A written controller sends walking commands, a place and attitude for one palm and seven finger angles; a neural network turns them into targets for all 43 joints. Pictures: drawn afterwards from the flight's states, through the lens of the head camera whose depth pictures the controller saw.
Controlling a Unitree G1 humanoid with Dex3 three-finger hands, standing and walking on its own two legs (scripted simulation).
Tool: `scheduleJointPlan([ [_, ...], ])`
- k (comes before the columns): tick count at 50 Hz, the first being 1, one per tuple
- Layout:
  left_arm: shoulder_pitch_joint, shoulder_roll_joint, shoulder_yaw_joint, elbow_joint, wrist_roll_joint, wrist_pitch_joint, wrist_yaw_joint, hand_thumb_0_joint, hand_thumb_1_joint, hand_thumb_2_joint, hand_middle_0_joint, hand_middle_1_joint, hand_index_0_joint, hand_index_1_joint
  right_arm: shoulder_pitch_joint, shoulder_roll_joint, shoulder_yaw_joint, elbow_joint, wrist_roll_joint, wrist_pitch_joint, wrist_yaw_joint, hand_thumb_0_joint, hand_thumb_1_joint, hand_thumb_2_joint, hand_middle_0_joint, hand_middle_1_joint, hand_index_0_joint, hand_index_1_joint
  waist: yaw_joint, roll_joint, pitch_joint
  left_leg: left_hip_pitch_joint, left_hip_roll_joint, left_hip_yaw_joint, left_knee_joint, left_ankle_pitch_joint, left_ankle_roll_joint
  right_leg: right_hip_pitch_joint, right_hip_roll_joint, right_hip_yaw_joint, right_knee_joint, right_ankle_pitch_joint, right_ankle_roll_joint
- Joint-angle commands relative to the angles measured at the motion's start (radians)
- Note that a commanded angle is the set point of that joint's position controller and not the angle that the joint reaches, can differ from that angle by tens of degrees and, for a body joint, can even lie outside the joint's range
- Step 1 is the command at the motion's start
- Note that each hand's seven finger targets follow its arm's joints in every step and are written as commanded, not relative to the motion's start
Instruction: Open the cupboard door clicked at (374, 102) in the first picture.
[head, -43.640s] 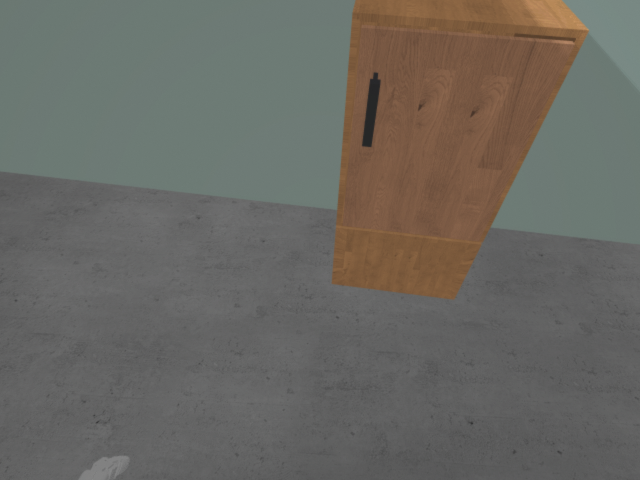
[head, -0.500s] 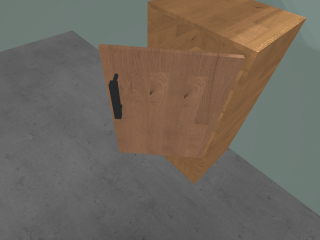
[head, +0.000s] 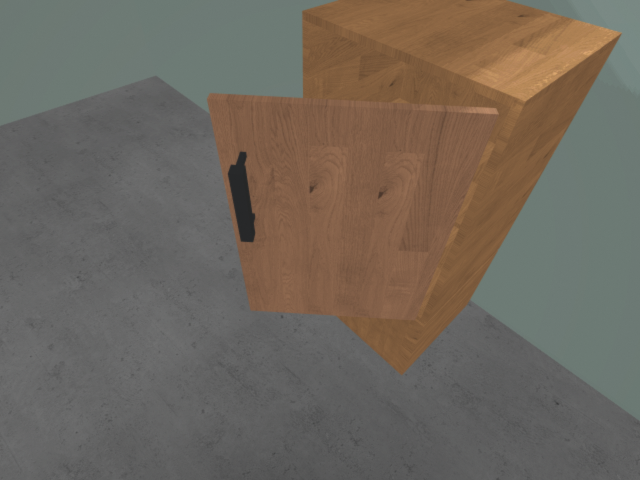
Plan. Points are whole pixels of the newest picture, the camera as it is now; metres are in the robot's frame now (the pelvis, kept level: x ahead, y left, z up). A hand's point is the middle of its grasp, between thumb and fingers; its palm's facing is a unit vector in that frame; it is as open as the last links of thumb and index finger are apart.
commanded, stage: look again from close up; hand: left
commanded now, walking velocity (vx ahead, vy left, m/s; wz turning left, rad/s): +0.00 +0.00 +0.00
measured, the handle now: (245, 198) +0.55 +0.17 +0.02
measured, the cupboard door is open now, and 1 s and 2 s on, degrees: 43 43 43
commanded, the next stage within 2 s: raise the hand with hooked fingers in 0.10 s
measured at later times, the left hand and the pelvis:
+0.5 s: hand (184, 403) +0.20 +0.17 +0.01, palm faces +0.09 -0.99 -0.06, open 8.0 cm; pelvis -0.03 -0.03 -0.04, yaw +0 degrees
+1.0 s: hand (168, 407) +0.21 +0.20 -0.02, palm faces -0.04 -1.00 -0.02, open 10.9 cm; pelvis -0.02 -0.02 -0.06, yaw +0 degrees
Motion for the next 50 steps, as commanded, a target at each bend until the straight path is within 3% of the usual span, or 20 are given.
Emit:
scheduleJointPlan([
  [1, 0.096, 0.097, 0.014, -0.023, -0.003, -0.003, 0.001, 0.0, 0.9, 0.9, -0.2, -0.3, -0.2, -0.3, 0.018, -0.117, -0.027, -0.042, 0.005, -0.026, -0.001, 0.0, -0.9, -0.9, 0.2, 0.3, 0.2, 0.3, 0.011, 0.008, 0.036, 0.075, 0.132, -0.183, -0.16, 0.049, 0.004, -0.132, -0.06, 0.063, -0.099, 0.092, -0.05],
  [8, 0.091, 0.118, 0.013, -0.021, -0.003, -0.008, -0.002, 0.0, 0.9, 0.9, -0.2, -0.3, -0.2, -0.3, 0.005, -0.12, -0.028, -0.027, 0.01, -0.031, -0.002, 0.0, -0.9, -0.9, 0.2, 0.3, 0.2, 0.3, 0.012, -0.007, 0.006, 0.12, 0.132, -0.154, -0.131, 0.152, 0.002, -0.112, -0.074, 0.075, -0.125, 0.176, -0.045],
  [10, 0.108, 0.088, 0.008, -0.011, 0.013, -0.021, 0.031, 0.0, 0.9, 0.9, -0.2, -0.3, -0.2, -0.3, -0.031, -0.133, -0.024, -0.083, 0.011, -0.028, 0.001, 0.0, -0.9, -0.9, 0.2, 0.3, 0.2, 0.3, 0.003, 0.067, 0.066, 0.123, 0.143, -0.144, 0.017, 0.295, -0.025, -0.186, -0.091, 0.118, -0.152, 0.306, -0.045],
  [11, -0.579, 0.374, 0.195, -1.636, -0.185, -0.215, 0.045, 0.0, 0.877, 0.89, -0.202, -0.315, -0.202, -0.315, 0.033, -0.288, -0.083, -0.43, 0.063, -0.173, -0.029, 0.0, -0.9, -0.9, 0.2, 0.3, 0.2, 0.3, -0.119, 0.258, -0.477, 0.455, 0.056, -0.141, -0.062, 0.383, -0.045, -0.201, -0.013, -0.049, -0.028, 0.405, -0.044],
  [12, -0.108, 0.305, 0.185, -1.419, -0.119, -0.172, 0.079, 0.0, 0.853, 0.88, -0.203, -0.33, -0.203, -0.33, -0.038, -0.178, -0.013, -0.358, 0.06, -0.279, -0.063, 0.0, -0.9, -0.9, 0.2, 0.3, 0.2, 0.3, 0.002, 0.417, -0.485, 0.593, 0.13, -0.2, -0.133, 0.44, -0.08, -0.257, 0.013, -0.053, 0.149, 0.197, -0.052],
  [13, -0.066, 0.234, 0.142, -1.318, -0.13, -0.123, 0.117, 0.0, 0.83, 0.87, -0.205, -0.345, -0.205, -0.345, -0.047, -0.171, -0.031, -0.296, 0.055, -0.303, -0.072, 0.0, -0.9, -0.9, 0.2, 0.3, 0.2, 0.3, -0.009, 0.348, -0.407, 0.442, 0.119, -0.201, -0.173, 0.322, -0.126, -0.287, 0.013, -0.052, 0.193, 0.044, -0.044],
  [14, 0.239, -0.053, -0.039, -0.984, -0.141, -0.022, 0.103, 0.0, 0.807, 0.86, -0.207, -0.36, -0.207, -0.36, -0.03, -0.12, -0.027, -0.28, 0.077, -0.3, -0.052, 0.0, -0.9, -0.9, 0.2, 0.3, 0.2, 0.3, -0.043, 0.19, -0.187, 0.327, 0.124, -0.212, -0.196, 0.179, -0.091, -0.385, 0.016, -0.057, 0.202, 0.014, -0.036],
  [15, 0.035, 0.009, 0.011, -1.2, -0.202, -0.057, 0.083, 0.0, 0.783, 0.85, -0.208, -0.375, -0.208, -0.375, -0.041, -0.18, -0.048, -0.367, 0.078, -0.292, -0.045, 0.0, -0.9, -0.9, 0.2, 0.3, 0.2, 0.3, -0.039, 0.135, -0.09, 0.185, 0.11, -0.218, -0.181, 0.005, -0.074, -0.37, 0.002, -0.067, 0.15, 0.003, -0.032],
  [17, 0.026, 0.096, 0.114, -1.068, -0.193, -0.155, 0.034, 0.0, 0.737, 0.83, -0.212, -0.405, -0.212, -0.405, -0.084, -0.206, -0.056, -0.41, 0.06, -0.287, -0.058, 0.0, -0.9, -0.9, 0.2, 0.3, 0.2, 0.3, -0.055, -0.074, 0.027, -0.037, 0.062, -0.18, -0.055, -0.202, -0.053, -0.425, 0.013, -0.087, 0.023, -0.04, -0.029],
  [18, 0.089, 0.107, 0.16, -0.916, -0.194, -0.201, -0.006, 0.0, 0.713, 0.82, -0.213, -0.42, -0.213, -0.42, -0.081, -0.206, -0.063, -0.429, 0.057, -0.277, -0.055, 0.0, -0.9, -0.9, 0.2, 0.3, 0.2, 0.3, -0.048, -0.144, 0.061, -0.106, 0.033, -0.144, 0.028, -0.168, -0.052, -0.473, 0.01, -0.078, 0.01, -0.085, -0.029],
  [20, 0.228, 0.069, 0.208, -0.778, -0.227, -0.341, -0.124, 0.0, 0.667, 0.8, -0.217, -0.45, -0.217, -0.45, -0.114, -0.203, -0.073, -0.472, 0.031, -0.265, -0.039, 0.0, -0.9, -0.9, 0.2, 0.3, 0.2, 0.3, 0.017, -0.252, -0.041, -0.24, 0.028, -0.124, 0.169, -0.107, -0.059, -0.57, 0.023, -0.077, 0.144, -0.08, -0.031],
  [22, 0.253, 0.078, 0.215, -0.763, -0.274, -0.48, -0.271, 0.0, 0.62, 0.78, -0.22, -0.48, -0.22, -0.48, -0.16, -0.206, -0.088, -0.516, 0.027, -0.263, -0.025, 0.0, -0.9, -0.9, 0.2, 0.3, 0.2, 0.3, 0.044, -0.342, -0.077, -0.398, 0.019, -0.094, 0.284, -0.122, -0.067, -0.606, 0.007, 0.0, 0.211, -0.107, -0.023],
  [26, 0.205, 0.215, 0.328, -0.81, -0.337, -0.538, -0.489, 0.0, 0.527, 0.74, -0.227, -0.54, -0.227, -0.54, -0.183, -0.218, -0.094, -0.645, 0.063, -0.263, 0.0, 0.0, -0.9, -0.9, 0.2, 0.3, 0.2, 0.3, 0.072, 0.014, -0.219, -0.436, -0.003, -0.057, 0.394, -0.129, -0.064, -0.558, -0.028, 0.109, 0.268, -0.077, -0.031],
  [29, 0.057, 0.295, 0.396, -1.067, -0.391, -0.512, -0.478, 0.0, 0.457, 0.71, -0.232, -0.585, -0.232, -0.585, -0.161, -0.203, -0.092, -0.698, 0.06, -0.262, -0.022, 0.0, -0.9, -0.9, 0.2, 0.3, 0.2, 0.3, 0.054, 0.077, -0.341, -0.425, 0.011, -0.065, 0.444, -0.147, -0.046, -0.549, -0.033, 0.181, 0.259, -0.128, 0.0],
  [32, -0.092, 0.303, 0.4, -1.31, -0.39, -0.599, -0.4, 0.0, 0.387, 0.68, -0.237, -0.63, -0.237, -0.63, -0.106, -0.173, -0.085, -0.661, 0.045, -0.268, -0.046, 0.0, -0.9, -0.9, 0.2, 0.3, 0.2, 0.3, 0.004, 0.164, -0.363, -0.358, 0.042, -0.092, 0.471, -0.093, -0.031, -0.609, -0.009, 0.162, 0.283, -0.074, -0.001],
  [36, -0.109, 0.249, 0.308, -1.298, -0.361, -0.669, -0.382, 0.0, 0.293, 0.64, -0.243, -0.69, -0.243, -0.69, -0.076, -0.182, -0.075, -0.575, 0.036, -0.288, -0.066, 0.0, -0.9, -0.9, 0.2, 0.3, 0.2, 0.3, -0.056, 0.15, -0.282, -0.377, 0.06, -0.125, 0.503, -0.068, -0.025, -0.709, 0.023, 0.105, 0.342, 0.007, -0.015],
  [39, -0.114, 0.249, 0.27, -1.125, -0.36, -0.598, -0.458, 0.0, 0.223, 0.61, -0.248, -0.735, -0.248, -0.735, -0.071, -0.205, -0.065, -0.555, 0.051, -0.294, -0.073, 0.0, -0.9, -0.9, 0.2, 0.3, 0.2, 0.3, -0.077, 0.067, -0.236, -0.439, 0.06, -0.141, 0.521, -0.094, -0.019, -0.722, 0.019, 0.123, 0.324, 0.007, 0.016],
  [45, 0.039, 0.347, 0.454, -1.044, -0.428, -0.323, -0.537, 0.0, 0.083, 0.55, -0.258, -0.825, -0.258, -0.825, -0.088, -0.207, -0.073, -0.632, 0.077, -0.254, -0.072, 0.0, -0.9, -0.9, 0.2, 0.3, 0.2, 0.3, 0.045, -0.025, -0.451, -0.354, 0.04, -0.128, 0.433, 0.059, -0.018, -0.445, -0.013, 0.129, 0.292, 0.265, 0.059],
  [48, 0.053, 0.342, 0.517, -1.145, -0.453, -0.347, -0.462, 0.0, 0.013, 0.52, -0.263, -0.87, -0.263, -0.87, -0.095, -0.177, -0.074, -0.641, 0.061, -0.253, -0.063, 0.0, -0.9, -0.9, 0.2, 0.3, 0.2, 0.3, 0.084, -0.006, -0.482, -0.276, 0.042, -0.128, 0.384, 0.143, -0.025, -0.431, 0.019, 0.038, 0.336, 0.366, 0.027],
  [50, 0.057, 0.286, 0.478, -1.159, -0.441, -0.395, -0.407, 0.0, -0.033, 0.5, -0.267, -0.9, -0.267, -0.9, -0.085, -0.168, -0.074, -0.631, 0.055, -0.255, -0.052, 0.0, -0.9, -0.9, 0.2, 0.3, 0.2, 0.3, 0.062, -0.003, -0.411, -0.253, 0.044, -0.124, 0.358, 0.135, -0.031, -0.511, 0.038, -0.011, 0.347, 0.315, 0.004],
])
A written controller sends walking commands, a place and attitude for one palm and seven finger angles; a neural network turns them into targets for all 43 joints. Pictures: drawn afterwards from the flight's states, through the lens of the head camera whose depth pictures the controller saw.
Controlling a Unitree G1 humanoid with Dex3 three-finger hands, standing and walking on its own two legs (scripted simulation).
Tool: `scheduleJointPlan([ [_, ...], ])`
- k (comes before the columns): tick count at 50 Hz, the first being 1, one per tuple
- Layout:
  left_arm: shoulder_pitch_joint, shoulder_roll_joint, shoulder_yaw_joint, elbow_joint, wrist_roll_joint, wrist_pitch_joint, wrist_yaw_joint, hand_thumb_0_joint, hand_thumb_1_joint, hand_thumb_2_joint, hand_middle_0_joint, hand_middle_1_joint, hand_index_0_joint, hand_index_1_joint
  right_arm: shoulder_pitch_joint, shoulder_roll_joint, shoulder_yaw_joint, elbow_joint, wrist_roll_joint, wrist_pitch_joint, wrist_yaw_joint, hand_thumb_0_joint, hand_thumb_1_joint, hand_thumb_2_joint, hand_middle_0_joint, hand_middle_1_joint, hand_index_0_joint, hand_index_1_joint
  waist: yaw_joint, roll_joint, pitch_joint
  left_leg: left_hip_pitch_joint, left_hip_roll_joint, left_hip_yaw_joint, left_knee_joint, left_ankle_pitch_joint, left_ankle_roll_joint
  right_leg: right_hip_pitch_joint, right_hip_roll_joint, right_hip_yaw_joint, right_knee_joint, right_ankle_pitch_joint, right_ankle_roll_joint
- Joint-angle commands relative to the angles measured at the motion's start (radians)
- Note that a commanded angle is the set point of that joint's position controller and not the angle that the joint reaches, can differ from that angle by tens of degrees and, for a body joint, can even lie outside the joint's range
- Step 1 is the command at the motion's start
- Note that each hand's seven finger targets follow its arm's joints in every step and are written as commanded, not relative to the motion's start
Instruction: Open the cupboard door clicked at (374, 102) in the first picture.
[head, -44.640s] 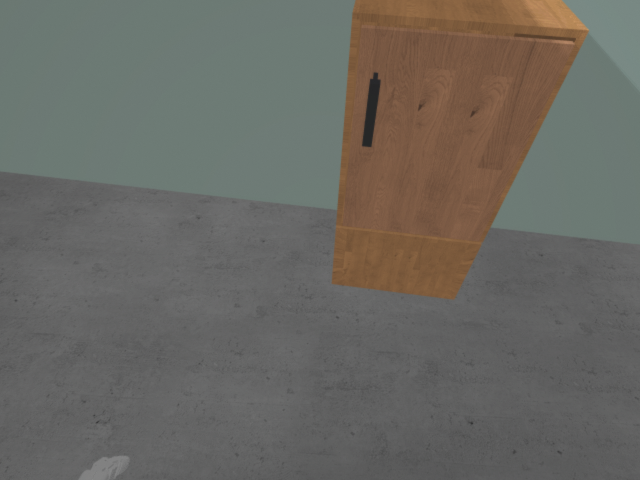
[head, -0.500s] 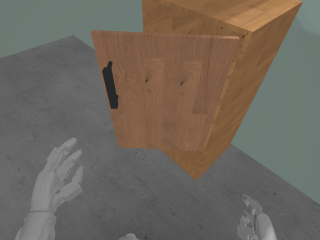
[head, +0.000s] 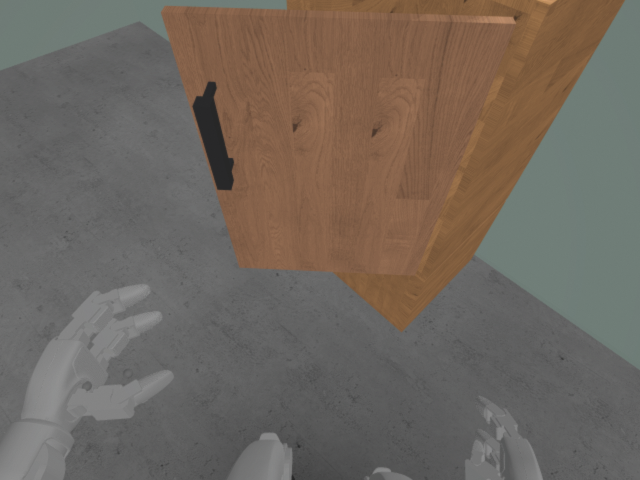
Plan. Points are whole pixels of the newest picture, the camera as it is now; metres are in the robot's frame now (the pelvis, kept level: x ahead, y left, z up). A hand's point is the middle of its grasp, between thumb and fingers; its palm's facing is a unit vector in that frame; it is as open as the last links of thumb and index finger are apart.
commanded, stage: raise the hand with hooked fingers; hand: left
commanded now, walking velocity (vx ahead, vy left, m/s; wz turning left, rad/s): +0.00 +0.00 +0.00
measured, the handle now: (218, 138) +0.57 +0.19 +0.08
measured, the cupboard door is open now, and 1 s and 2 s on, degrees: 43 43 43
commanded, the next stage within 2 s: move the hooked fingers beside the handle in 1.30 s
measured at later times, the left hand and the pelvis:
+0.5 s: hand (48, 337) +0.25 +0.30 +0.09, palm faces +0.06 -1.00 -0.06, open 13.6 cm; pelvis -0.01 +0.03 +0.02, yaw +2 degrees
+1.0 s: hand (52, 303) +0.28 +0.30 +0.10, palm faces +0.00 -1.00 -0.03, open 14.0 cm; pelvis +0.00 +0.02 +0.03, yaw +1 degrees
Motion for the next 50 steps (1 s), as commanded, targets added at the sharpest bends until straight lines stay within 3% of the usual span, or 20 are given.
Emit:
scheduleJointPlan([
  [1, 0.044, 0.122, 0.139, -0.256, -0.04, -0.147, 0.103, 0.0, -0.057, 0.49, -0.268, -0.915, -0.268, -0.915, -0.061, -0.149, -0.083, -0.158, -0.007, -0.069, 0.005, 0.0, -0.9, -0.9, 0.2, 0.3, 0.2, 0.3, 0.041, -0.042, -0.24, 0.309, -0.026, -0.08, -0.13, 0.29, 0.004, 0.048, -0.023, 0.05, -0.156, 0.424, 0.057],
  [3, 0.0, 0.116, 0.103, -0.205, -0.009, -0.183, 0.107, 0.0, -0.103, 0.47, -0.272, -0.945, -0.272, -0.945, -0.045, -0.164, -0.085, -0.143, -0.011, -0.066, 0.011, 0.0, -0.9, -0.9, 0.2, 0.3, 0.2, 0.3, 0.011, -0.041, -0.175, 0.281, -0.023, -0.085, -0.116, 0.244, 0.005, -0.025, -0.014, 0.042, -0.144, 0.333, 0.046],
  [6, -0.061, 0.11, 0.039, -0.148, 0.014, -0.187, 0.06, 0.0, -0.173, 0.44, -0.277, -0.99, -0.277, -0.99, -0.024, -0.194, -0.081, -0.147, -0.004, -0.067, 0.011, 0.0, -0.9, -0.9, 0.2, 0.3, 0.2, 0.3, -0.022, -0.008, -0.156, 0.268, -0.018, -0.097, -0.13, 0.14, 0.005, -0.095, -0.015, 0.038, -0.159, 0.188, 0.039],
  [8, -0.108, 0.148, 0.036, -0.176, 0.008, -0.171, 0.027, 0.0, -0.22, 0.42, -0.28, -1.02, -0.28, -1.02, -0.017, -0.209, -0.078, -0.161, 0.003, -0.074, 0.005, 0.0, -0.9, -0.9, 0.2, 0.3, 0.2, 0.3, -0.02, 0.035, -0.181, 0.307, -0.015, -0.106, -0.151, 0.113, 0.007, -0.083, -0.013, 0.045, -0.177, 0.158, 0.033],
  [10, -0.143, 0.211, 0.077, -0.231, -0.001, -0.156, 0.015, 0.0, -0.267, 0.4, -0.283, -1.05, -0.283, -1.05, -0.012, -0.217, -0.075, -0.17, 0.008, -0.079, -0.004, 0.0, -0.9, -0.9, 0.2, 0.3, 0.2, 0.3, -0.008, 0.059, -0.249, 0.375, -0.012, -0.117, -0.184, 0.118, 0.005, -0.044, -0.013, 0.04, -0.194, 0.158, 0.026],
  [11, -0.162, 0.228, 0.091, -0.275, -0.002, -0.155, 0.02, 0.0, -0.29, 0.39, -0.285, -1.065, -0.285, -1.065, -0.014, -0.217, -0.073, -0.176, 0.009, -0.084, -0.007, 0.0, -0.9, -0.9, 0.2, 0.3, 0.2, 0.3, 0.002, 0.1, -0.286, 0.423, -0.008, -0.128, -0.202, 0.131, -0.001, -0.037, -0.012, 0.031, -0.189, 0.163, 0.021],
  [13, -0.189, 0.282, 0.141, -0.32, -0.007, -0.153, 0.047, 0.0, -0.337, 0.37, -0.288, -1.095, -0.288, -1.095, -0.009, -0.218, -0.067, -0.173, 0.006, -0.087, -0.009, 0.0, -0.9, -0.9, 0.2, 0.3, 0.2, 0.3, 0.014, 0.117, -0.301, 0.471, -0.001, -0.154, -0.226, 0.15, -0.011, -0.023, -0.005, 0.022, -0.185, 0.176, 0.011],
  [17, -0.177, 0.249, 0.154, -0.25, -0.018, -0.142, 0.092, 0.0, -0.43, 0.33, -0.295, -1.155, -0.295, -1.155, -0.02, -0.209, -0.055, -0.168, 0.005, -0.073, -0.007, 0.0, -0.9, -0.9, 0.2, 0.3, 0.2, 0.3, 0.009, 0.107, -0.198, 0.46, 0.004, -0.176, -0.283, 0.067, -0.023, -0.032, -0.003, 0.0, -0.204, 0.144, 0.013],
  [21, -0.24, 0.222, 0.105, -0.082, -0.004, -0.053, 0.054, 0.0, -0.5, 0.3, -0.3, -1.2, -0.3, -1.2, -0.017, -0.224, -0.046, -0.176, 0.013, -0.05, -0.01, 0.0, -0.9, -0.9, 0.2, 0.3, 0.2, 0.3, -0.01, 0.08, -0.099, 0.409, -0.001, -0.179, -0.322, -0.041, -0.021, -0.041, -0.004, -0.003, -0.239, 0.114, 0.017],
  [22, -0.255, 0.223, 0.097, -0.049, -0.003, -0.029, 0.036, 0.0, -0.5, 0.3, -0.3, -1.2, -0.3, -1.2, -0.014, -0.228, -0.046, -0.181, 0.017, -0.047, -0.014, 0.0, -0.9, -0.9, 0.2, 0.3, 0.2, 0.3, -0.015, 0.056, -0.092, 0.397, -0.003, -0.172, -0.326, -0.058, -0.016, -0.029, -0.005, 0.001, -0.255, 0.109, 0.02],
  [25, -0.338, 0.254, 0.093, -0.043, -0.003, 0.01, -0.012, 0.0, -0.5, 0.3, -0.3, -1.2, -0.3, -1.2, -0.009, -0.236, -0.044, -0.194, 0.021, -0.049, -0.018, 0.0, -0.9, -0.9, 0.2, 0.3, 0.2, 0.3, -0.012, 0.065, -0.144, 0.439, -0.01, -0.164, -0.325, -0.013, -0.011, 0.007, -0.004, 0.011, -0.277, 0.132, 0.017],
  [33, -0.496, 0.39, 0.218, -0.083, -0.009, -0.074, 0.006, 0.0, -0.5, 0.3, -0.3, -1.2, -0.3, -1.2, -0.006, -0.237, -0.035, -0.166, 0.003, -0.063, -0.022, 0.0, -0.9, -0.9, 0.2, 0.3, 0.2, 0.3, 0.005, 0.126, -0.189, 0.551, -0.005, -0.197, -0.353, 0.02, -0.027, 0.014, 0.003, 0.012, -0.278, 0.142, 0.003],
  [42, -0.512, 0.345, 0.159, 0.116, -0.024, 0.028, -0.098, 0.0, -0.5, 0.3, -0.3, -1.2, -0.3, -1.2, 0.012, -0.245, -0.04, -0.162, 0.021, -0.052, -0.029, 0.0, -0.9, -0.9, 0.2, 0.3, 0.2, 0.3, -0.007, 0.053, -0.163, 0.504, -0.022, -0.138, -0.34, 0.09, -0.001, 0.074, -0.004, 0.021, -0.338, 0.191, 0.015],
  [45, -0.505, 0.356, 0.172, 0.086, -0.03, 0.01, -0.103, 0.0, -0.5, 0.3, -0.3, -1.2, -0.3, -1.2, 0.02, -0.244, -0.046, -0.164, 0.017, -0.058, -0.019, 0.0, -0.9, -0.9, 0.2, 0.3, 0.2, 0.3, 0.002, 0.051, -0.188, 0.523, -0.026, -0.125, -0.319, 0.168, 0.001, 0.084, 0.0, 0.024, -0.336, 0.233, 0.013],
  [47, -0.511, 0.367, 0.19, 0.075, -0.033, -0.011, -0.09, 0.0, -0.5, 0.3, -0.3, -1.2, -0.3, -1.2, 0.023, -0.244, -0.047, -0.165, 0.013, -0.056, -0.014, 0.0, -0.9, -0.9, 0.2, 0.3, 0.2, 0.3, 0.001, 0.038, -0.176, 0.51, -0.027, -0.122, -0.316, 0.167, 0.002, 0.074, 0.001, 0.025, -0.332, 0.231, 0.015],
  [48, -0.523, 0.401, 0.22, 0.074, -0.032, -0.025, -0.077, 0.0, -0.5, 0.3, -0.3, -1.2, -0.3, -1.2, 0.026, -0.248, -0.048, -0.158, 0.009, -0.055, -0.013, 0.0, -0.9, -0.9, 0.2, 0.3, 0.2, 0.3, 0.008, 0.029, -0.17, 0.496, -0.029, -0.122, -0.31, 0.169, 0.001, 0.087, 0.003, 0.03, -0.329, 0.231, 0.01],
  [50, -0.52, 0.391, 0.226, 0.085, -0.034, -0.042, -0.065, 0.0, -0.5, 0.3, -0.3, -1.2, -0.3, -1.2, 0.024, -0.242, -0.047, -0.162, 0.01, -0.05, -0.01, 0.0, -0.9, -0.9, 0.2, 0.3, 0.2, 0.3, 0.002, 0.037, -0.167, 0.484, -0.03, -0.111, -0.306, 0.156, 0.004, 0.077, 0.001, 0.035, -0.328, 0.22, 0.016],
])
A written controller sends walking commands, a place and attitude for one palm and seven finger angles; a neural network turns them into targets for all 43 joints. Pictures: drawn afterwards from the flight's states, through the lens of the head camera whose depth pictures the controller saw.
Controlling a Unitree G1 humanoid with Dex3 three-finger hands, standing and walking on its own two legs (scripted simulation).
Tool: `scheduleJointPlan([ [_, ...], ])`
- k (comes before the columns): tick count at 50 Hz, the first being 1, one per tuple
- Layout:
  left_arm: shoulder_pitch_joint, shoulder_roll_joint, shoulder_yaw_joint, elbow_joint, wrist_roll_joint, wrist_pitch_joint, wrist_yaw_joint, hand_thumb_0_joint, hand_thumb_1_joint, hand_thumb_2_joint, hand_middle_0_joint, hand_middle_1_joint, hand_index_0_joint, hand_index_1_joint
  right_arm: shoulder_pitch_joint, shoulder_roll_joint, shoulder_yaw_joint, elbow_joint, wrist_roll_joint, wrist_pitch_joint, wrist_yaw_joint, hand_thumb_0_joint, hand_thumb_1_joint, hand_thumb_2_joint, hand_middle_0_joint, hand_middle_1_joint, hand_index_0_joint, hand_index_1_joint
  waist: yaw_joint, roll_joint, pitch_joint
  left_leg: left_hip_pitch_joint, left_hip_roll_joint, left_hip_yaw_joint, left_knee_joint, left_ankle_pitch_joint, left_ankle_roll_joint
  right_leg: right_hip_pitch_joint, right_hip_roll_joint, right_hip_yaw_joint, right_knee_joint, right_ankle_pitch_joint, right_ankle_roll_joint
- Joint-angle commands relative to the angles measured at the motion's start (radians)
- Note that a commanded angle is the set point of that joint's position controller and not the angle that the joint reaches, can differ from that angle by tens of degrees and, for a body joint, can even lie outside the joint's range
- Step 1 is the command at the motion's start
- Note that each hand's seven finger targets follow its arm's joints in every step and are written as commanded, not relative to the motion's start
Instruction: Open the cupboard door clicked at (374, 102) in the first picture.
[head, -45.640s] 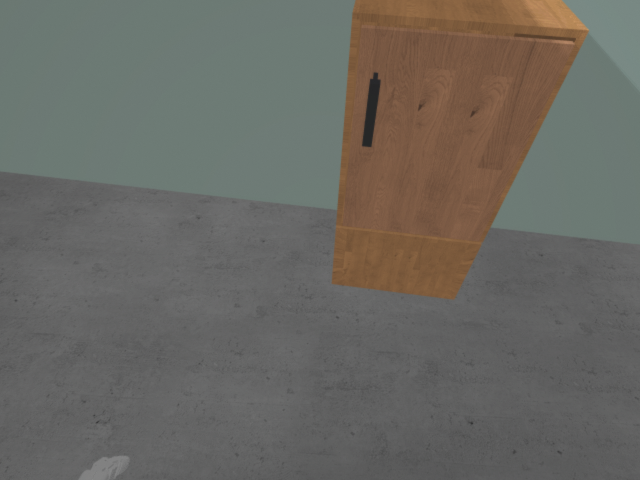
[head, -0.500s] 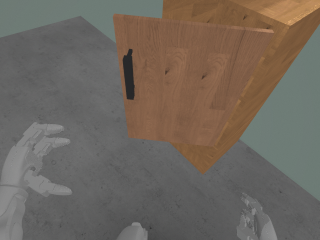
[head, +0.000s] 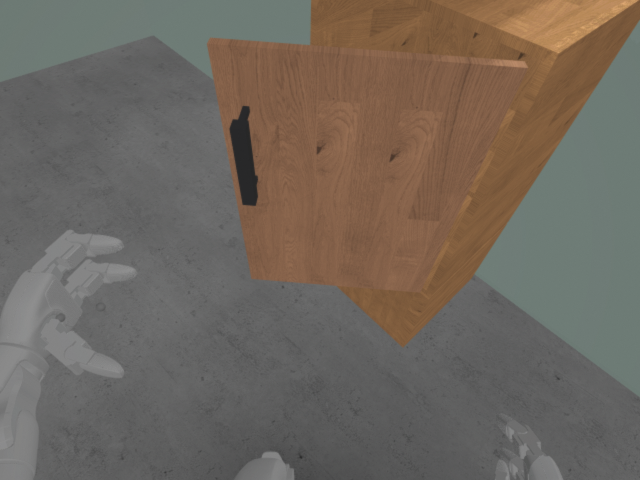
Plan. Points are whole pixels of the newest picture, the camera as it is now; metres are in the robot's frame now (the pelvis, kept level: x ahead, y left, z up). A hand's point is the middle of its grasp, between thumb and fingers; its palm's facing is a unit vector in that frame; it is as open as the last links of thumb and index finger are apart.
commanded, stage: raise the hand with hooked fingers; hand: left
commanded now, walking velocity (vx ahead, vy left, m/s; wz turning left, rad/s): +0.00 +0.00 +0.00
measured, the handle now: (247, 157) +0.58 +0.16 +0.05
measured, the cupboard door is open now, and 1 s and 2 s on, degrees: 43 43 43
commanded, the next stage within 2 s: move the hooked fingers beside the handle in 0.30 s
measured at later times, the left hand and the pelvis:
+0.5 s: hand (116, 302) +0.29 +0.26 +0.07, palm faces +0.02 -1.00 -0.02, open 14.0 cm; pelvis +0.00 -0.02 +0.00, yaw +0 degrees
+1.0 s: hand (148, 244) +0.38 +0.25 +0.06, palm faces +0.00 -1.00 -0.01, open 14.0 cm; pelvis +0.01 +0.00 -0.01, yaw -1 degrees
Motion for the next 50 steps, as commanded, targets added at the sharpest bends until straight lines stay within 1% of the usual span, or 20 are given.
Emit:
scheduleJointPlan([
  [1, -0.203, 0.253, 0.118, -0.207, -0.035, -0.104, 0.026, 0.0, -0.5, 0.3, -0.3, -1.2, -0.3, -1.2, -0.042, -0.146, -0.07, -0.135, 0.003, -0.053, -0.002, 0.0, -0.9, -0.9, 0.2, 0.3, 0.2, 0.3, 0.005, 0.056, -0.217, 0.313, -0.001, -0.11, -0.125, 0.076, -0.028, -0.11, 0.016, 0.034, -0.114, 0.121, -0.011],
  [3, -0.211, 0.28, 0.134, -0.223, -0.029, -0.115, 0.032, 0.0, -0.5, 0.3, -0.3, -1.2, -0.3, -1.2, -0.038, -0.147, -0.071, -0.132, 0.001, -0.051, -0.002, 0.0, -0.9, -0.9, 0.2, 0.3, 0.2, 0.3, 0.01, 0.092, -0.248, 0.321, -0.004, -0.099, -0.111, 0.099, -0.026, -0.091, 0.016, 0.046, -0.11, 0.14, -0.012],
  [7, -0.189, 0.25, 0.102, -0.237, -0.023, -0.116, 0.025, 0.0, -0.5, 0.3, -0.3, -1.2, -0.3, -1.2, -0.045, -0.139, -0.07, -0.134, 0.007, -0.048, -0.003, 0.0, -0.9, -0.9, 0.2, 0.3, 0.2, 0.3, 0.003, 0.119, -0.265, 0.336, -0.003, -0.093, -0.108, 0.11, -0.023, -0.089, 0.012, 0.048, -0.113, 0.156, -0.007],
  [12, -0.19, 0.239, 0.096, -0.202, -0.038, -0.096, 0.01, 0.0, -0.5, 0.3, -0.3, -1.2, -0.3, -1.2, -0.049, -0.139, -0.067, -0.129, 0.011, -0.043, -0.008, 0.0, -0.9, -0.9, 0.2, 0.3, 0.2, 0.3, -0.003, 0.07, -0.228, 0.293, -0.007, -0.085, -0.098, 0.116, -0.018, -0.078, 0.011, 0.059, -0.123, 0.184, 0.001],
  [13, -0.197, 0.259, 0.115, -0.192, -0.04, -0.092, 0.011, 0.0, -0.5, 0.3, -0.3, -1.2, -0.3, -1.2, -0.042, -0.143, -0.068, -0.124, 0.008, -0.041, -0.009, 0.0, -0.9, -0.9, 0.2, 0.3, 0.2, 0.3, 0.0, 0.046, -0.233, 0.284, -0.008, -0.083, -0.089, 0.13, -0.016, -0.062, 0.011, 0.066, -0.121, 0.201, 0.001],
  [20, -0.204, 0.23, 0.091, -0.173, -0.039, -0.092, 0.004, 0.0, -0.5, 0.3, -0.3, -1.2, -0.3, -1.2, -0.052, -0.135, -0.067, -0.129, 0.013, -0.036, -0.008, 0.0, -0.9, -0.9, 0.2, 0.3, 0.2, 0.3, -0.004, 0.052, -0.242, 0.281, -0.011, -0.073, -0.077, 0.131, -0.015, -0.07, 0.003, 0.079, -0.121, 0.215, 0.011],
  [23, -0.338, 0.273, 0.103, -0.106, -0.029, -0.098, 0.009, 0.0, -0.5, 0.3, -0.3, -1.2, -0.3, -1.2, -0.04, -0.146, -0.063, -0.102, 0.009, -0.025, -0.018, 0.0, -0.9, -0.9, 0.2, 0.3, 0.2, 0.3, -0.032, 0.005, -0.193, 0.223, -0.008, -0.074, -0.059, 0.079, -0.015, -0.099, 0.001, 0.096, -0.124, 0.156, 0.013],
  [24, -0.385, 0.279, 0.101, -0.082, -0.021, -0.105, 0.01, 0.0, -0.5, 0.3, -0.3, -1.2, -0.3, -1.2, -0.042, -0.144, -0.06, -0.096, 0.011, -0.024, -0.02, 0.0, -0.9, -0.9, 0.2, 0.3, 0.2, 0.3, -0.037, 0.019, -0.189, 0.218, -0.007, -0.076, -0.059, 0.072, -0.015, -0.109, -0.001, 0.097, -0.121, 0.145, 0.013],
  [25, -0.417, 0.26, 0.082, -0.084, -0.019, -0.113, 0.008, 0.0, -0.5, 0.3, -0.3, -1.2, -0.3, -1.2, -0.043, -0.14, -0.06, -0.097, 0.011, -0.027, -0.02, 0.0, -0.9, -0.9, 0.2, 0.3, 0.2, 0.3, -0.036, 0.046, -0.211, 0.23, -0.009, -0.077, -0.058, 0.065, -0.015, -0.112, -0.003, 0.099, -0.118, 0.133, 0.011],
  [27, -0.46, 0.281, 0.087, -0.051, -0.012, -0.124, 0.006, 0.0, -0.5, 0.3, -0.3, -1.2, -0.3, -1.2, -0.04, -0.143, -0.06, -0.088, 0.012, -0.025, -0.026, 0.0, -0.9, -0.9, 0.2, 0.3, 0.2, 0.3, -0.041, 0.053, -0.222, 0.229, -0.006, -0.077, -0.055, 0.048, -0.015, -0.117, -0.005, 0.106, -0.121, 0.105, 0.011],
  [31, -0.506, 0.306, 0.087, -0.021, 0.005, -0.136, -0.002, 0.0, -0.5, 0.3, -0.3, -1.2, -0.3, -1.2, -0.025, -0.145, -0.064, -0.074, 0.011, -0.022, -0.025, 0.0, -0.9, -0.9, 0.2, 0.3, 0.2, 0.3, -0.029, 0.11, -0.312, 0.279, -0.004, -0.081, -0.045, 0.106, -0.015, -0.103, -0.004, 0.097, -0.097, 0.163, 0.004],
  [34, -0.518, 0.327, 0.101, 0.012, 0.014, -0.125, -0.001, 0.0, -0.5, 0.3, -0.3, -1.2, -0.3, -1.2, -0.013, -0.15, -0.067, -0.074, 0.01, -0.012, -0.019, 0.0, -0.9, -0.9, 0.2, 0.3, 0.2, 0.3, -0.023, 0.083, -0.331, 0.285, -0.001, -0.086, -0.047, 0.138, -0.016, -0.097, 0.002, 0.084, -0.086, 0.199, 0.002],
  [35, -0.49, 0.289, 0.071, 0.018, 0.014, -0.116, -0.002, 0.0, -0.5, 0.3, -0.3, -1.2, -0.3, -1.2, -0.014, -0.146, -0.067, -0.082, 0.012, -0.011, -0.016, 0.0, -0.9, -0.9, 0.2, 0.3, 0.2, 0.3, -0.017, 0.113, -0.324, 0.298, -0.003, -0.086, -0.054, 0.144, -0.017, -0.11, 0.004, 0.074, -0.084, 0.203, -0.002],
  [36, -0.508, 0.29, 0.074, 0.026, 0.015, -0.109, 0.004, 0.0, -0.5, 0.3, -0.3, -1.2, -0.3, -1.2, -0.009, -0.148, -0.069, -0.082, 0.012, -0.006, -0.014, 0.0, -0.9, -0.9, 0.2, 0.3, 0.2, 0.3, -0.024, 0.087, -0.319, 0.3, 0.0, -0.089, -0.057, 0.14, -0.017, -0.121, 0.006, 0.067, -0.085, 0.201, 0.0],
  [38, -0.496, 0.302, 0.092, 0.067, 0.011, -0.095, 0.013, 0.0, -0.5, 0.3, -0.3, -1.2, -0.3, -1.2, 0.003, -0.152, -0.07, -0.084, 0.01, 0.004, -0.011, 0.0, -0.9, -0.9, 0.2, 0.3, 0.2, 0.3, -0.016, 0.044, -0.299, 0.27, -0.002, -0.087, -0.055, 0.147, -0.014, -0.102, 0.009, 0.068, -0.085, 0.216, -0.003],
  [41, -0.514, 0.283, 0.079, 0.063, 0.02, -0.09, 0.032, 0.0, -0.5, 0.3, -0.3, -1.2, -0.3, -1.2, 0.011, -0.152, -0.076, -0.094, 0.012, 0.019, -0.002, 0.0, -0.9, -0.9, 0.2, 0.3, 0.2, 0.3, -0.018, 0.062, -0.312, 0.289, -0.001, -0.086, -0.063, 0.169, -0.018, -0.12, 0.01, 0.057, -0.077, 0.234, 0.0],
  [43, -0.517, 0.295, 0.091, 0.093, 0.026, -0.09, 0.047, 0.0, -0.5, 0.3, -0.3, -1.2, -0.3, -1.2, 0.024, -0.156, -0.076, -0.093, 0.008, 0.03, 0.002, 0.0, -0.9, -0.9, 0.2, 0.3, 0.2, 0.3, -0.016, 0.032, -0.296, 0.269, 0.001, -0.086, -0.059, 0.171, -0.018, -0.113, 0.013, 0.054, -0.072, 0.234, -0.005],
  [48, -0.645, 0.275, 0.06, 0.05, 0.055, -0.137, 0.08, 0.0, -0.5, 0.3, -0.3, -1.2, -0.3, -1.2, 0.05, -0.158, -0.085, -0.08, 0.002, 0.049, 0.008, 0.0, -0.9, -0.9, 0.2, 0.3, 0.2, 0.3, -0.043, 0.072, -0.363, 0.355, 0.011, -0.106, -0.045, 0.223, -0.024, -0.163, 0.018, 0.045, -0.049, 0.234, -0.009],
  [49, -0.645, 0.27, 0.055, 0.037, 0.061, -0.148, 0.083, 0.0, -0.5, 0.3, -0.3, -1.2, -0.3, -1.2, 0.052, -0.156, -0.087, -0.08, 0.001, 0.05, 0.011, 0.0, -0.9, -0.9, 0.2, 0.3, 0.2, 0.3, -0.039, 0.12, -0.39, 0.391, 0.013, -0.108, -0.045, 0.241, -0.029, -0.181, 0.019, 0.046, -0.048, 0.235, -0.008],
  [50, -0.65, 0.246, 0.031, 0.024, 0.063, -0.155, 0.087, 0.0, -0.5, 0.3, -0.3, -1.2, -0.3, -1.2, 0.054, -0.153, -0.087, -0.077, -0.001, 0.051, 0.014, 0.0, -0.9, -0.9, 0.2, 0.3, 0.2, 0.3, -0.047, 0.13, -0.391, 0.419, 0.019, -0.119, -0.048, 0.249, -0.032, -0.2, 0.021, 0.039, -0.048, 0.227, -0.009],
])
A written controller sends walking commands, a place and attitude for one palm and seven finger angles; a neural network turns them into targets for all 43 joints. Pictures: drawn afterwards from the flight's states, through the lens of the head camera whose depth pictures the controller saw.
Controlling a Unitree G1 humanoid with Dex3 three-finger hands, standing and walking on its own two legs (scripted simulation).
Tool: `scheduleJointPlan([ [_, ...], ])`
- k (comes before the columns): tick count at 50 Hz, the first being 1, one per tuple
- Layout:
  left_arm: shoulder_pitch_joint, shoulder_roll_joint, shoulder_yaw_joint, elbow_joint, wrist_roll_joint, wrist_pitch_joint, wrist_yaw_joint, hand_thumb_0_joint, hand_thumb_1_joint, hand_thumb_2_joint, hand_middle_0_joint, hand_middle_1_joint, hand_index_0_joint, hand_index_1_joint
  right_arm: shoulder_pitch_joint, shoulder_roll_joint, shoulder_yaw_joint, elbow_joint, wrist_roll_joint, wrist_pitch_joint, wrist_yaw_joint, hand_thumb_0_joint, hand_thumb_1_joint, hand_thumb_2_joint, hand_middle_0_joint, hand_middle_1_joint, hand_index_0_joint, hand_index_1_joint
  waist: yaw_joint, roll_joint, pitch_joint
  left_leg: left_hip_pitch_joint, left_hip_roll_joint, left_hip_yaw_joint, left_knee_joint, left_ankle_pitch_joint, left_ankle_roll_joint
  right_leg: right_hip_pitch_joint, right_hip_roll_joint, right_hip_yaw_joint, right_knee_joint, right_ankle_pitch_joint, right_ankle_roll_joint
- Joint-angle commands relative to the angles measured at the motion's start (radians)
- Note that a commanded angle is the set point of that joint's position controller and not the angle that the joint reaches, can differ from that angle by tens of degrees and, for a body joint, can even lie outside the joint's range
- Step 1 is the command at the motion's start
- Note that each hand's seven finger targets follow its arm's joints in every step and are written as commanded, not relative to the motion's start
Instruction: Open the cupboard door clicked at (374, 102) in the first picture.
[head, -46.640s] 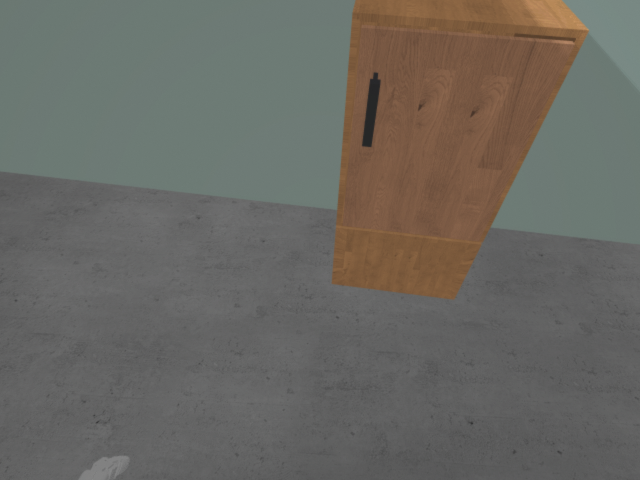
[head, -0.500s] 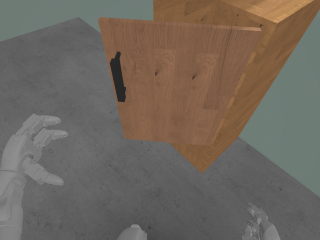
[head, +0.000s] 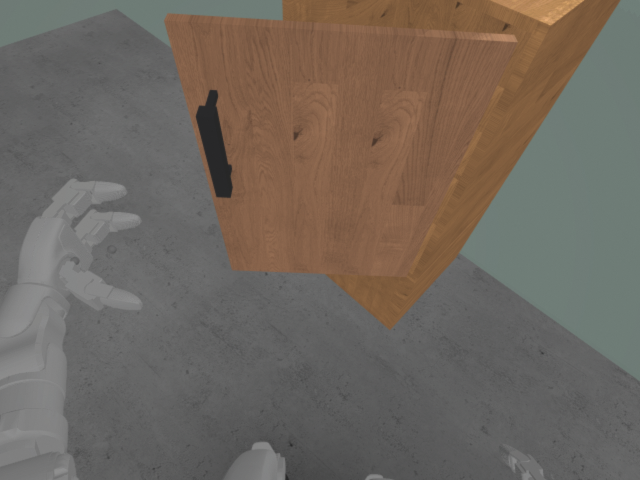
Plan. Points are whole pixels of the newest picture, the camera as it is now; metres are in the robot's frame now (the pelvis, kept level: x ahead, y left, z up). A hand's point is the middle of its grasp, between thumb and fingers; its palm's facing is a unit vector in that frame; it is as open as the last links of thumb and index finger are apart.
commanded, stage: move the hooked fingers beside the handle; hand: left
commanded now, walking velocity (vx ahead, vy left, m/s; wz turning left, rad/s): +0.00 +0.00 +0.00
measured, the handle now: (218, 146) +0.56 +0.17 +0.06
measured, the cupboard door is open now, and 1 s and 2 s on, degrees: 43 43 43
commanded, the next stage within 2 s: slide the fingers in behind the handle in 1.86 s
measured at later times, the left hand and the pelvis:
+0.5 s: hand (152, 200) +0.43 +0.23 +0.08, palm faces +0.02 -1.00 -0.02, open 14.0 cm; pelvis -0.01 +0.00 -0.01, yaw +0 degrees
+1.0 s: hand (170, 156) +0.51 +0.23 +0.08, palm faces +0.04 -1.00 -0.01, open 14.0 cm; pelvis +0.00 -0.02 -0.03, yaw -2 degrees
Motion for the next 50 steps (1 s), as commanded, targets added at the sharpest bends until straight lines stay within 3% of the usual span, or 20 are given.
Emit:
scheduleJointPlan([
  [1, -0.354, 0.234, 0.02, -0.274, -0.01, -0.107, 0.02, 0.0, -0.5, 0.3, -0.3, -1.2, -0.3, -1.2, 0.031, -0.163, -0.078, -0.101, -0.001, -0.038, -0.002, 0.0, -0.9, -0.9, 0.2, 0.3, 0.2, 0.3, -0.008, 0.157, -0.391, 0.527, 0.013, -0.143, -0.101, 0.3, -0.032, -0.122, 0.013, 0.02, -0.1, 0.254, -0.008],
  [2, -0.36, 0.213, 0.0, -0.263, -0.006, -0.107, 0.025, 0.0, -0.5, 0.3, -0.3, -1.2, -0.3, -1.2, 0.034, -0.161, -0.079, -0.096, -0.001, -0.035, 0.0, 0.0, -0.9, -0.9, 0.2, 0.3, 0.2, 0.3, -0.016, 0.146, -0.382, 0.537, 0.015, -0.15, -0.103, 0.296, -0.033, -0.136, 0.014, 0.016, -0.103, 0.242, -0.007],
  [7, -0.42, 0.24, 0.022, -0.109, 0.013, -0.07, 0.058, 0.0, -0.5, 0.3, -0.3, -1.2, -0.3, -1.2, 0.04, -0.17, -0.074, -0.078, 0.001, -0.005, -0.003, 0.0, -0.9, -0.9, 0.2, 0.3, 0.2, 0.3, -0.027, 0.053, -0.285, 0.432, 0.011, -0.148, -0.122, 0.182, -0.025, -0.143, 0.01, 0.017, -0.121, 0.191, -0.002],
  [8, -0.445, 0.265, 0.038, -0.093, 0.018, -0.07, 0.064, 0.0, -0.5, 0.3, -0.3, -1.2, -0.3, -1.2, 0.043, -0.173, -0.071, -0.075, 0.0, 0.001, -0.006, 0.0, -0.9, -0.9, 0.2, 0.3, 0.2, 0.3, -0.022, 0.061, -0.281, 0.424, 0.009, -0.146, -0.119, 0.191, -0.025, -0.134, 0.009, 0.018, -0.117, 0.197, -0.007],
  [12, -0.528, 0.263, 0.018, -0.071, 0.049, -0.088, 0.086, 0.0, -0.5, 0.3, -0.3, -1.2, -0.3, -1.2, 0.053, -0.168, -0.069, -0.077, -0.007, 0.016, 0.003, 0.0, -0.9, -0.9, 0.2, 0.3, 0.2, 0.3, -0.025, 0.117, -0.326, 0.467, 0.015, -0.156, -0.113, 0.204, -0.034, -0.167, 0.007, 0.018, -0.104, 0.186, -0.008],
  [14, -0.58, 0.258, 0.012, -0.051, 0.055, -0.113, 0.094, 0.0, -0.5, 0.3, -0.3, -1.2, -0.3, -1.2, 0.064, -0.168, -0.069, -0.069, -0.011, 0.021, 0.005, 0.0, -0.9, -0.9, 0.2, 0.3, 0.2, 0.3, -0.032, 0.102, -0.358, 0.476, 0.015, -0.157, -0.096, 0.23, -0.033, -0.17, 0.011, 0.021, -0.096, 0.201, -0.007],
  [16, -0.642, 0.247, -0.007, -0.002, 0.061, -0.13, 0.095, 0.0, -0.5, 0.3, -0.3, -1.2, -0.3, -1.2, 0.071, -0.167, -0.069, -0.055, -0.011, 0.029, 0.005, 0.0, -0.9, -0.9, 0.2, 0.3, 0.2, 0.3, -0.053, 0.091, -0.34, 0.46, 0.017, -0.157, -0.087, 0.199, -0.031, -0.195, 0.012, 0.024, -0.095, 0.183, -0.005],
  [19, -0.693, 0.266, -0.002, 0.083, 0.073, -0.143, 0.089, 0.0, -0.5, 0.3, -0.3, -1.2, -0.3, -1.2, 0.085, -0.175, -0.07, -0.039, -0.012, 0.039, 0.006, 0.0, -0.9, -0.9, 0.2, 0.3, 0.2, 0.3, -0.057, 0.092, -0.343, 0.435, 0.016, -0.157, -0.075, 0.169, -0.029, -0.215, 0.011, 0.027, -0.087, 0.162, -0.006],
  [21, -0.75, 0.255, -0.031, 0.142, 0.082, -0.137, 0.083, 0.0, -0.5, 0.3, -0.3, -1.2, -0.3, -1.2, 0.092, -0.175, -0.067, -0.028, -0.011, 0.048, 0.006, 0.0, -0.9, -0.9, 0.2, 0.3, 0.2, 0.3, -0.076, 0.089, -0.325, 0.402, 0.014, -0.154, -0.069, 0.133, -0.025, -0.232, 0.009, 0.029, -0.086, 0.143, -0.003],
  [26, -0.832, 0.37, 0.034, 0.22, 0.098, -0.132, 0.083, 0.0, -0.5, 0.3, -0.3, -1.2, -0.3, -1.2, 0.12, -0.185, -0.063, -0.021, -0.014, 0.069, 0.003, 0.0, -0.9, -0.9, 0.2, 0.3, 0.2, 0.3, -0.075, 0.086, -0.369, 0.327, 0.008, -0.133, -0.031, 0.148, -0.014, -0.201, 0.008, 0.049, -0.072, 0.168, 0.002],
  [29, -0.86, 0.424, 0.076, 0.19, 0.104, -0.16, 0.088, 0.0, -0.5, 0.3, -0.3, -1.2, -0.3, -1.2, 0.144, -0.186, -0.067, -0.017, -0.02, 0.077, 0.005, 0.0, -0.9, -0.9, 0.2, 0.3, 0.2, 0.3, -0.07, 0.101, -0.469, 0.355, 0.011, -0.129, 0.0, 0.232, -0.012, -0.175, 0.013, 0.057, -0.047, 0.242, 0.004],
  [32, -0.893, 0.405, 0.053, 0.204, 0.113, -0.17, 0.087, 0.0, -0.5, 0.3, -0.3, -1.2, -0.3, -1.2, 0.156, -0.179, -0.069, -0.003, -0.02, 0.086, 0.011, 0.0, -0.9, -0.9, 0.2, 0.3, 0.2, 0.3, -0.084, 0.148, -0.465, 0.361, 0.014, -0.124, 0.017, 0.239, -0.014, -0.206, 0.018, 0.058, -0.044, 0.245, 0.005],
  [35, -0.89, 0.46, 0.08, 0.288, 0.118, -0.142, 0.08, 0.0, -0.5, 0.3, -0.3, -1.2, -0.3, -1.2, 0.178, -0.189, -0.065, 0.001, -0.017, 0.104, 0.009, 0.0, -0.9, -0.9, 0.2, 0.3, 0.2, 0.3, -0.099, 0.091, -0.421, 0.268, 0.012, -0.109, 0.027, 0.221, -0.004, -0.17, 0.021, 0.071, -0.049, 0.267, 0.013],
  [37, -0.889, 0.461, 0.069, 0.331, 0.126, -0.113, 0.069, 0.0, -0.5, 0.3, -0.3, -1.2, -0.3, -1.2, 0.19, -0.189, -0.062, -0.002, -0.014, 0.113, 0.01, 0.0, -0.9, -0.9, 0.2, 0.3, 0.2, 0.3, -0.105, 0.085, -0.4, 0.221, 0.008, -0.099, 0.031, 0.214, 0.0, -0.154, 0.02, 0.076, -0.052, 0.284, 0.016],
  [40, -0.939, 0.519, 0.093, 0.348, 0.137, -0.101, 0.065, 0.0, -0.5, 0.3, -0.3, -1.2, -0.3, -1.2, 0.208, -0.193, -0.06, -0.001, -0.016, 0.123, 0.007, 0.0, -0.9, -0.9, 0.2, 0.3, 0.2, 0.3, -0.112, 0.098, -0.406, 0.199, 0.011, -0.097, 0.049, 0.23, 0.001, -0.157, 0.021, 0.082, -0.042, 0.306, 0.017],
  [42, -0.972, 0.531, 0.099, 0.307, 0.141, -0.116, 0.068, 0.0, -0.5, 0.3, -0.3, -1.2, -0.3, -1.2, 0.22, -0.193, -0.063, -0.002, -0.019, 0.125, 0.009, 0.0, -0.9, -0.9, 0.2, 0.3, 0.2, 0.3, -0.109, 0.142, -0.45, 0.231, 0.012, -0.098, 0.058, 0.263, -0.001, -0.164, 0.023, 0.085, -0.033, 0.325, 0.015],
  [44, -1.01, 0.506, 0.079, 0.299, 0.141, -0.133, 0.069, 0.0, -0.5, 0.3, -0.3, -1.2, -0.3, -1.2, 0.226, -0.19, -0.062, 0.005, -0.023, 0.126, 0.013, 0.0, -0.9, -0.9, 0.2, 0.3, 0.2, 0.3, -0.124, 0.162, -0.478, 0.271, 0.017, -0.106, 0.074, 0.291, -0.003, -0.206, 0.028, 0.078, -0.022, 0.329, 0.013],
  [46, -1.022, 0.552, 0.11, 0.343, 0.145, -0.127, 0.075, 0.0, -0.5, 0.3, -0.3, -1.2, -0.3, -1.2, 0.239, -0.198, -0.062, 0.012, -0.025, 0.129, 0.012, 0.0, -0.9, -0.9, 0.2, 0.3, 0.2, 0.3, -0.135, 0.118, -0.459, 0.225, 0.021, -0.107, 0.081, 0.269, 0.0, -0.198, 0.031, 0.08, -0.024, 0.316, 0.018],
  [48, -1.065, 0.531, 0.084, 0.356, 0.147, -0.116, 0.072, 0.0, -0.5, 0.3, -0.3, -1.2, -0.3, -1.2, 0.248, -0.196, -0.058, 0.012, -0.024, 0.132, 0.012, 0.0, -0.9, -0.9, 0.2, 0.3, 0.2, 0.3, -0.151, 0.132, -0.451, 0.221, 0.018, -0.108, 0.085, 0.266, 0.003, -0.212, 0.032, 0.079, -0.023, 0.314, 0.017],
  [50, -1.056, 0.546, 0.084, 0.394, 0.163, -0.098, 0.071, 0.0, -0.5, 0.3, -0.3, -1.2, -0.3, -1.2, 0.253, -0.199, -0.057, 0.011, -0.023, 0.136, 0.014, 0.0, -0.9, -0.9, 0.2, 0.3, 0.2, 0.3, -0.145, 0.163, -0.459, 0.228, 0.02, -0.108, 0.089, 0.266, -0.001, -0.233, 0.032, 0.076, -0.023, 0.301, 0.017],
])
